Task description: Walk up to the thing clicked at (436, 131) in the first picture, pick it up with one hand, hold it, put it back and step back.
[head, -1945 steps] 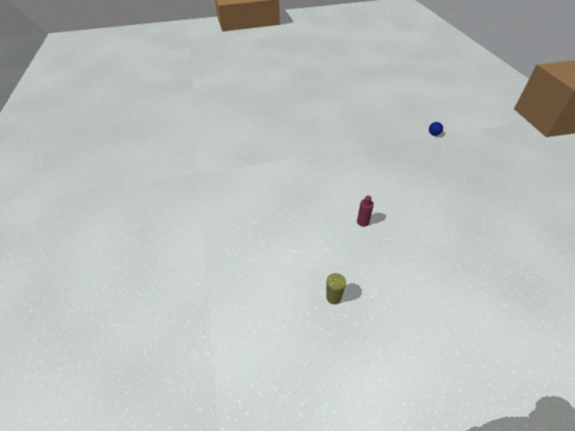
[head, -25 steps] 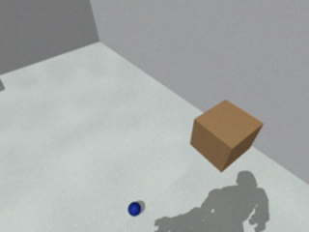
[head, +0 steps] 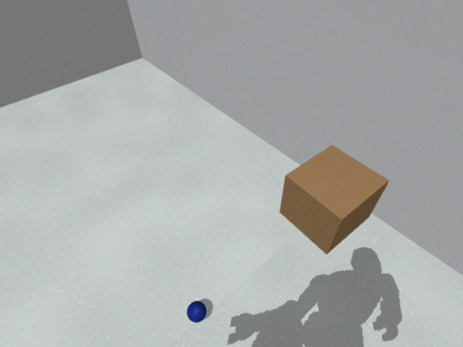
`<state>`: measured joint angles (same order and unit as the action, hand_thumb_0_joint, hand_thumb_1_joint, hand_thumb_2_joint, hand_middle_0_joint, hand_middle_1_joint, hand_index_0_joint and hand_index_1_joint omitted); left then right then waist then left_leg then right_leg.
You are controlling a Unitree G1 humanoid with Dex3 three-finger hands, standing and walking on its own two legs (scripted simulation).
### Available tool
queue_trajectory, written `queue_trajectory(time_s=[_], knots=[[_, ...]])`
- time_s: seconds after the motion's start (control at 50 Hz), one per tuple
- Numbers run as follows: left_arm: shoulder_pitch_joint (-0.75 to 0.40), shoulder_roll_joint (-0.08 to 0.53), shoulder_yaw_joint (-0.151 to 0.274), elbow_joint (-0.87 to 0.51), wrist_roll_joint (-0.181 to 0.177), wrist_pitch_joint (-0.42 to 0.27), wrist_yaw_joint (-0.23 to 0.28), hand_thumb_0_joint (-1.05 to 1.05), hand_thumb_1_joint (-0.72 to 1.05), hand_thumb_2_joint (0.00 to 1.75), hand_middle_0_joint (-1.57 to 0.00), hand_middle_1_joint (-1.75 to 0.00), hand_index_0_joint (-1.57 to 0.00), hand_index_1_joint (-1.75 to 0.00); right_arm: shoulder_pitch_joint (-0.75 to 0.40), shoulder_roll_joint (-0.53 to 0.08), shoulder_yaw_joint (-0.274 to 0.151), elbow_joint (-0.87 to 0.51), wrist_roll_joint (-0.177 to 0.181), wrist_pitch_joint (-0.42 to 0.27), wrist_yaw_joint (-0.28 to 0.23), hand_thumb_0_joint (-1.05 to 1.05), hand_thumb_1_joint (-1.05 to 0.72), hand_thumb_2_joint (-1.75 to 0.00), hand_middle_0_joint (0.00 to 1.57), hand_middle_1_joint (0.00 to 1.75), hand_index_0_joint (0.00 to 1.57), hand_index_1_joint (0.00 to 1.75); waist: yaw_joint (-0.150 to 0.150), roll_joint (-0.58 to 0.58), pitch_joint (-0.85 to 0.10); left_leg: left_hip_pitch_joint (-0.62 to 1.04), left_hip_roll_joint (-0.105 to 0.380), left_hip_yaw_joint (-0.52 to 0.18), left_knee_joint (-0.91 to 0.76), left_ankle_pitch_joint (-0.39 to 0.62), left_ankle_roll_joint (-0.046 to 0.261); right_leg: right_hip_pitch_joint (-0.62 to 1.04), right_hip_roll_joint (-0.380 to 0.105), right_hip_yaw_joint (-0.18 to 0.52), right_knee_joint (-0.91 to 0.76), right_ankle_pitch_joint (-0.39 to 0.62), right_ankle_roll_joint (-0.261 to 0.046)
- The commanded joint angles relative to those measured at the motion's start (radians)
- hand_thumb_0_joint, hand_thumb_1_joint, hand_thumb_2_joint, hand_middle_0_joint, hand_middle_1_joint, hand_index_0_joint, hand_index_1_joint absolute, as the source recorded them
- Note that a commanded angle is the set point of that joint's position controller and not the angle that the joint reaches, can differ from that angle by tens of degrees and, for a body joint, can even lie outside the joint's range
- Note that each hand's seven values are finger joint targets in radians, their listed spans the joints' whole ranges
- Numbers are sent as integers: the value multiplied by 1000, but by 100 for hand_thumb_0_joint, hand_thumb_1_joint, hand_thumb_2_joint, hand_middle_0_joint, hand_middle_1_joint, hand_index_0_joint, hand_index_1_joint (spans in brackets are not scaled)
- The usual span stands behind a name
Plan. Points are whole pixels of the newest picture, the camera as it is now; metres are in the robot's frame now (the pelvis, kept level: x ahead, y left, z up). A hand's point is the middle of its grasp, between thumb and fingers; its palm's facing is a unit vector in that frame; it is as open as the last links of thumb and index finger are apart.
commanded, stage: stand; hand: left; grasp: from above
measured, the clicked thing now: (196, 311) +0.43 +0.19 -0.74
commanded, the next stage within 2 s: step back in 1.20 s
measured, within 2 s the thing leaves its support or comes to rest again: neither
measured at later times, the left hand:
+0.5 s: hand out of the picture +0.08 +0.24 -0.16, palm faces +0.02 -0.94 -0.33, open 7.4 cm
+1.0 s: hand out of the picture +0.07 +0.24 -0.16, palm faces +0.00 -0.94 -0.33, open 7.4 cm
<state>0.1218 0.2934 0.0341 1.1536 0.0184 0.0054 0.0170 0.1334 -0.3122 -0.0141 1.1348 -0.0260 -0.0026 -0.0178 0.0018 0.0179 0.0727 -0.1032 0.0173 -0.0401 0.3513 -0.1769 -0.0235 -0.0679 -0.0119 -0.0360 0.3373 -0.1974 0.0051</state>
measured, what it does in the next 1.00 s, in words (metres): stands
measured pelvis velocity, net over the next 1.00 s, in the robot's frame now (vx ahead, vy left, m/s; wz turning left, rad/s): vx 0.00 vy -0.01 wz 0.00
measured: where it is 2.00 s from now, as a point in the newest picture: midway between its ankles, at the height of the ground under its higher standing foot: outside the picture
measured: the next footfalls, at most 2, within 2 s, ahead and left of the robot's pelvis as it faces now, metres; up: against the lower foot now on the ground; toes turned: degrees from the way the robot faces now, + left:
right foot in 1.96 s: -0.13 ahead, -0.09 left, +0.00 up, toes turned -3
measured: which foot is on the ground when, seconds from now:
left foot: down 0.00-1.00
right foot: down 0.00-1.00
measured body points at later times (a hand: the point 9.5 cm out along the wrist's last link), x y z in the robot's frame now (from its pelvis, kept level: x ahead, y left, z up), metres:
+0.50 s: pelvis +0.01 +0.00 +0.00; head +0.01 -0.01 +0.45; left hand +0.08 +0.29 -0.13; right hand +0.08 -0.30 -0.14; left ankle +0.01 +0.13 -0.75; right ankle +0.00 -0.12 -0.75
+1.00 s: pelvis +0.00 -0.01 +0.00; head +0.01 -0.01 +0.45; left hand +0.07 +0.29 -0.13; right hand +0.07 -0.30 -0.14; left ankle +0.01 +0.13 -0.75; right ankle +0.00 -0.12 -0.75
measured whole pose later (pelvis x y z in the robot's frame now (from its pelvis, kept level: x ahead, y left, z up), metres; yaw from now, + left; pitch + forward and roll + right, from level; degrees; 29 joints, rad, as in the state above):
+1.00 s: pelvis +0.00 -0.01 +0.00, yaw +0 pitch -3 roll +0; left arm 0.13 0.33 0.02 1.14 0.01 0.00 0.00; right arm 0.12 -0.33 -0.01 1.14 -0.02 -0.01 0.00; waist 0.00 0.01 0.06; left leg -0.10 0.03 -0.04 0.32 -0.17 -0.03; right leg -0.07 0.00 -0.03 0.32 -0.19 0.00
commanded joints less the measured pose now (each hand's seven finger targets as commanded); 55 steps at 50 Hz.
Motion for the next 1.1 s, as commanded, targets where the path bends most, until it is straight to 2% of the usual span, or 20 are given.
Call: queue_trajectory(time_s=[0.0,0.08,0.18,0.24,0.38,0.48,0.54,0.68,0.76,0.88,1.04,1.08], knots=[[-41,209,37,-58,2,-25,13,0,90,90,-20,-30,-20,-30,-35,-190,-33,-57,7,-17,-12,0,-90,-90,20,30,20,30,5,-13,-48,-9,91,-76,-54,114,41,-12,-111,93,-74,89,-11],[-42,211,36,-58,0,-28,11,0,90,90,-20,-30,-20,-30,-44,-195,-32,-57,7,-19,-11,0,-90,-90,20,30,20,30,8,-5,-62,-8,92,-74,-53,144,42,6,-112,92,-71,125,-10],[-55,222,37,-61,0,-29,11,0,90,90,-20,-30,-20,-30,-44,-194,-32,-56,8,-18,-8,0,-90,-90,20,30,20,30,2,-21,-55,-3,94,-74,-62,140,38,-7,-113,89,-77,116,-11],[-56,222,37,-68,-1,-32,9,0,90,90,-20,-30,-20,-30,-48,-200,-32,-59,7,-20,-8,0,-90,-90,20,30,20,30,1,-7,-84,9,97,-66,-48,178,42,13,-118,90,-68,177,-12],[-59,226,37,-70,-3,-32,9,0,90,90,-20,-30,-20,-30,-56,-208,-32,-59,9,-21,-9,0,-90,-90,20,30,20,30,3,-5,-85,10,102,-66,-54,197,42,21,-117,86,-61,185,-14],[-62,229,35,-72,-3,-31,6,0,90,90,-20,-30,-20,-30,-58,-210,-29,-59,10,-23,-7,0,-90,-90,20,30,20,30,2,-8,-73,1,103,-68,-65,184,40,16,-116,86,-64,164,-14],[-58,227,33,-70,-2,-28,4,0,90,90,-20,-30,-20,-30,-62,-211,-29,-59,9,-21,-5,0,-90,-90,20,30,20,30,3,-5,-53,-8,100,-69,-75,124,39,-12,-112,85,-76,89,-15],[-55,241,31,-73,-2,-33,1,0,90,90,-20,-30,-20,-30,-67,-212,-32,-58,10,-22,0,0,-90,-90,20,30,20,30,3,-16,-45,-8,100,-75,-82,100,39,-22,-111,89,-84,61,-20],[-54,240,31,-77,-4,-36,0,0,90,90,-20,-30,-20,-30,-57,-216,-30,-59,11,-24,1,0,-90,-90,20,30,20,30,-1,-5,-80,1,102,-69,-69,134,42,4,-119,95,-73,124,-21],[-45,242,28,-75,-5,-34,-2,0,90,90,-20,-30,-20,-30,-57,-220,-29,-57,10,-21,1,0,-90,-90,20,30,20,30,1,-6,-55,-11,99,-72,-76,94,39,-21,-113,95,-85,67,-21],[-37,249,25,-76,-6,-34,-4,0,90,90,-20,-30,-20,-30,-51,-221,-24,-55,11,-23,2,0,-90,-90,20,30,20,30,1,-9,-58,-9,101,-72,-78,90,38,-27,-116,102,-76,81,-23],[-34,248,25,-77,-7,-35,-3,0,90,90,-20,-30,-20,-30,-55,-229,-26,-57,11,-23,2,0,-90,-90,20,30,20,30,4,-9,-70,5,104,-72,-72,118,39,-20,-116,99,-74,99,-24]])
